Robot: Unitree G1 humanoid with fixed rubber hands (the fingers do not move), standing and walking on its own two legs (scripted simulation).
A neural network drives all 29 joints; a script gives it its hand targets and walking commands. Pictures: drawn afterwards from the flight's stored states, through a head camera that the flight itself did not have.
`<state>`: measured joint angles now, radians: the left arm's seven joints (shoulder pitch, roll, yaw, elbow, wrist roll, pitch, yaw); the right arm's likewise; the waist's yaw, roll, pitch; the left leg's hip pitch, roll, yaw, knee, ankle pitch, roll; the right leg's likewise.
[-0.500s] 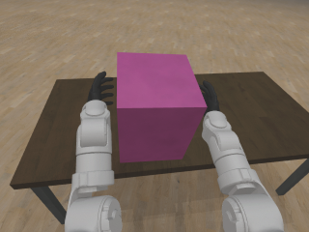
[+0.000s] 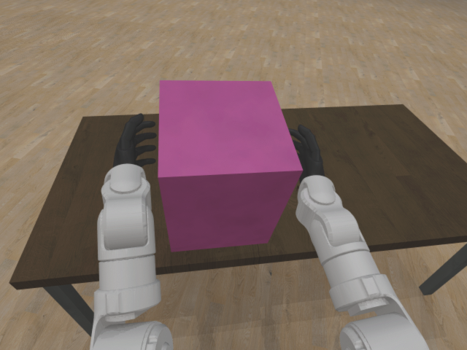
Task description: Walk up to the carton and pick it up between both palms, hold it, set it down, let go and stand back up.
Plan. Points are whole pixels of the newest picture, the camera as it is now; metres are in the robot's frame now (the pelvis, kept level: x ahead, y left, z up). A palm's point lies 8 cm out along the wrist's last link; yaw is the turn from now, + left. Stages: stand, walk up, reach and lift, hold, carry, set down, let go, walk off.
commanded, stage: hold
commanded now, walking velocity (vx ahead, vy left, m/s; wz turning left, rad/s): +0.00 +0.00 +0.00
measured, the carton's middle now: (219, 169) +0.42 +0.02 +0.10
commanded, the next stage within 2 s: none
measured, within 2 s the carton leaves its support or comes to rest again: neither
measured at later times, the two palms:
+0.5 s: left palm (134, 171) +0.33 +0.15 +0.18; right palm (319, 181) +0.33 -0.14 +0.15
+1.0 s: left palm (134, 167) +0.34 +0.15 +0.18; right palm (316, 175) +0.34 -0.14 +0.16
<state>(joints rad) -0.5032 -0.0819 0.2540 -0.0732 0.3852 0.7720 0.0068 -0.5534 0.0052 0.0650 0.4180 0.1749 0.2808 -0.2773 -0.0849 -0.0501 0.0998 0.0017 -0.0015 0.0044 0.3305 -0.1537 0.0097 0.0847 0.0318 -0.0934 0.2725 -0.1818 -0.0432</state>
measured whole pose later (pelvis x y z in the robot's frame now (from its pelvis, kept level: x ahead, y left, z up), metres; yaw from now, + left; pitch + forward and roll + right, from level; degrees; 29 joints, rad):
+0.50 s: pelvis -0.01 +0.00 +0.00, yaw -1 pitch -11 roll +0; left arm -0.53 -0.11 0.27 -0.02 0.40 0.76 -0.01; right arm -0.56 0.01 -0.01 0.47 0.11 0.27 -0.22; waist -0.08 -0.05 0.11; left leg 0.01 0.00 0.03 0.31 -0.13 0.02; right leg 0.07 0.02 -0.08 0.30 -0.17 -0.04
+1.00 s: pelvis -0.01 +0.00 +0.00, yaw +0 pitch -11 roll +0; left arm -0.52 -0.10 0.28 -0.03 0.41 0.76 -0.03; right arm -0.57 0.02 0.03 0.45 0.14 0.27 -0.26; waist -0.09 -0.06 0.11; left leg 0.02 0.00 0.02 0.32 -0.14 0.01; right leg 0.09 0.03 -0.10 0.29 -0.18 -0.05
